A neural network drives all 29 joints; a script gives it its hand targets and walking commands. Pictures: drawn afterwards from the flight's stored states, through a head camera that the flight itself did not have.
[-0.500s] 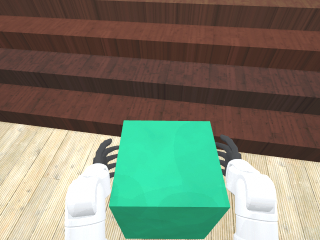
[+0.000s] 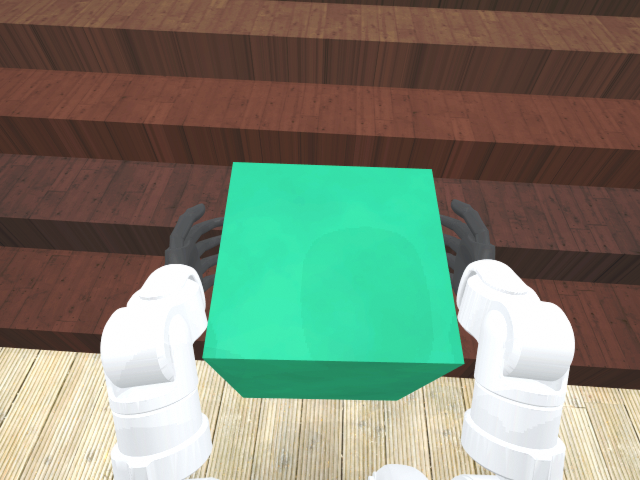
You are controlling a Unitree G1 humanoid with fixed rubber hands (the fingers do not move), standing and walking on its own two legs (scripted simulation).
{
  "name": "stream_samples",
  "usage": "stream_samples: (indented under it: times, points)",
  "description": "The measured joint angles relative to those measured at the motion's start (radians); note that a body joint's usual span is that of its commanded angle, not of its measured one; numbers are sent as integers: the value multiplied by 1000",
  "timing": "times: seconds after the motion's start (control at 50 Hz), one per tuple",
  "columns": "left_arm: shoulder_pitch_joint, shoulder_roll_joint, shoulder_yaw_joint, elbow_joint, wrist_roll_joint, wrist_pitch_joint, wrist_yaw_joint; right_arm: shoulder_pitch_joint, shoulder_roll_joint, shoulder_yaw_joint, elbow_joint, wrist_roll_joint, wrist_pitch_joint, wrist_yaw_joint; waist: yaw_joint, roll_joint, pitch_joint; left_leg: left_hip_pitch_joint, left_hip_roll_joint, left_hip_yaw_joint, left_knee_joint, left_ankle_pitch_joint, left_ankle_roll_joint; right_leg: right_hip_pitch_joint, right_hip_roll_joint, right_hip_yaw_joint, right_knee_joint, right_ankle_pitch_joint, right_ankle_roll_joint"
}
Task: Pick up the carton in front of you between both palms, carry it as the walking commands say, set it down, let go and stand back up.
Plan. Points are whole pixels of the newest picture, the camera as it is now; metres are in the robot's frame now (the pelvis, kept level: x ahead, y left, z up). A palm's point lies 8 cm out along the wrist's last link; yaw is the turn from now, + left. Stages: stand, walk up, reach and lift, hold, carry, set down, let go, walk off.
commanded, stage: carry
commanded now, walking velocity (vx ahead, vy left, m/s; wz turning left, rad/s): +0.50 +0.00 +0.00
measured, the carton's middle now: (326, 297) +0.32 +0.00 +0.06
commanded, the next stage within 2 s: none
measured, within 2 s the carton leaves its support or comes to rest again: neither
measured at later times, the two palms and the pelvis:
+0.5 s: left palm (227, 100) +0.66 +0.14 +0.11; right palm (402, 88) +0.69 -0.15 +0.11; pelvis +0.27 -0.03 +0.00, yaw +3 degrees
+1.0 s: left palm (237, 19) +0.81 +0.13 +0.17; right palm (403, 17) +0.83 -0.17 +0.17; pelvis +0.44 -0.03 +0.01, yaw +2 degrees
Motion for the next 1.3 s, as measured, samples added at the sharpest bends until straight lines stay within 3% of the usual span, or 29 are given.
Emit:
stream_samples:
  times: [0.12, 0.22, 0.26, 0.28, 0.34, 0.38, 0.42, 0.52, 0.62, 0.64, 0.68, 0.74, 0.84, 0.88, 0.92, 0.96, 0.98, 1.0, 1.06, 1.12, 1.16, 1.22, 1.3]
  points:
    - [-180, 61, 16, 167, 6, 22, 7, -185, -77, -20, 175, 22, 23, -10, -11, 4, -19, 130, -8, -26, -66, -71, -27, -115, -16, -14, -307, 127, 7]
    - [-313, 111, 34, 325, -6, 42, 10, -333, -133, -26, 347, 34, 44, -19, -4, 13, -23, 212, 4, -45, -1, -204, -71, -68, 25, -67, -528, 233, -20]
    - [-377, 124, 37, 402, -8, 40, 11, -385, -163, -32, 408, 44, 50, -19, 13, 13, -19, 193, 23, -57, 162, -292, -83, 6, 48, -98, -601, 289, -30]
    - [-404, 123, 41, 435, -8, 29, 13, -416, -183, -35, 440, 52, 47, -19, 29, 36, -7, 148, 40, -88, 294, -309, -84, 7, 64, -104, -566, 223, -40]
    - [-457, 121, 48, 505, -9, 10, 27, -481, -208, -63, 512, 62, 42, -21, 53, 62, 52, -49, -3, -207, 707, -350, -77, 12, 79, -109, -509, 125, -64]
    - [-462, 114, 65, 497, -12, 16, 33, -500, -198, -82, 516, 52, 50, -22, 58, 57, 90, -157, -21, -225, 810, -321, -67, 41, 78, -107, -542, 127, -56]
    - [-460, 101, 89, 455, -13, 18, 38, -512, -180, -100, 484, 40, 53, -23, 59, 49, 128, -237, -21, -227, 777, -297, -65, 72, 77, -104, -581, 124, -60]
    - [-430, 51, 139, 285, -4, -19, 40, -493, -120, -132, 325, 25, 18, -24, 59, 33, 194, -331, -21, -225, 515, -191, -71, 129, 71, -94, -621, 92, -49]
    - [-363, 22, 139, 147, -12, -42, 40, -423, -69, -128, 192, 23, -18, -16, 37, 30, 186, -196, -29, -178, 125, 103, -62, 167, 75, -90, -523, 8, -30]
    - [-359, 31, 134, 140, -16, -42, 39, -414, -62, -124, 183, 20, -26, -16, 25, 12, 183, -163, -42, -168, 94, 91, -46, 149, 58, -80, -451, -9, -19]
    - [-365, 53, 128, 158, -27, -40, 38, -407, -62, -111, 198, 13, -38, -15, 10, -12, 187, -131, -60, -159, 91, 70, -8, 93, 63, -10, -262, -110, 3]
    - [-368, 65, 123, 202, -24, -17, 39, -394, -69, -103, 238, 9, -28, -15, 1, 2, 170, -69, -51, -162, 30, 83, 11, 32, 94, 37, -110, -150, 13]
    - [-406, 72, 106, 269, -11, -3, 38, -412, -93, -117, 277, 15, -4, -15, -2, 23, 110, 7, -29, -172, -51, 80, 5, 13, 98, 24, -198, -73, 24]
    - [-412, 77, 99, 307, -8, -6, 38, -423, -106, -118, 313, 17, 0, -15, -4, 32, 73, 25, -22, -179, -56, 65, -1, 68, 100, 5, -296, -59, 21]
    - [-415, 84, 97, 361, -5, -3, 37, -432, -117, -116, 373, 17, 6, -15, -4, 38, 31, 29, -18, -182, -41, 58, -6, 174, 105, -21, -485, 40, 28]
    - [-425, 91, 95, 434, 2, -1, 34, -440, -133, -110, 449, 17, 6, -14, 2, 28, -1, 4, -26, -177, 51, 50, -4, 318, 102, -49, -747, 189, 35]
    - [-431, 91, 94, 471, 8, -2, 33, -445, -145, -105, 487, 19, 5, -11, 15, 29, -15, -34, -18, -173, 166, 25, -6, 375, 109, -50, -839, 181, 20]
    - [-437, 93, 95, 506, 15, -5, 32, -450, -154, -100, 527, 19, 0, -7, 29, 26, -25, -90, -18, -180, 336, -82, -23, 396, 112, -41, -871, 148, 1]
    - [-415, 91, 90, 595, 20, -27, 28, -433, -162, -91, 616, 12, -16, -1, 46, 22, -45, -278, -40, -211, 851, -318, -49, 407, 106, -21, -862, 88, -37]
    - [-362, 83, 75, 609, 16, -39, 27, -393, -161, -74, 634, 12, -19, -1, 45, 25, -35, -456, -55, -208, 1222, -390, -46, 415, 91, -11, -845, 62, -34]
    - [-323, 79, 64, 581, 11, -46, 27, -367, -160, -56, 617, 16, -25, -1, 40, 32, -11, -556, -54, -203, 1372, -392, -41, 421, 82, -6, -824, 40, -22]
    - [-274, 72, 64, 510, 4, -56, 27, -331, -151, -34, 559, 29, -34, -10, 27, 36, 30, -653, -33, -187, 1389, -400, -38, 432, 70, 1, -802, 15, -14]
    - [-234, 53, 79, 421, 4, -76, 29, -298, -124, -32, 485, 39, -61, -27, -3, 9, 75, -592, -25, -139, 978, -459, -12, 470, 35, 1, -828, 16, -1]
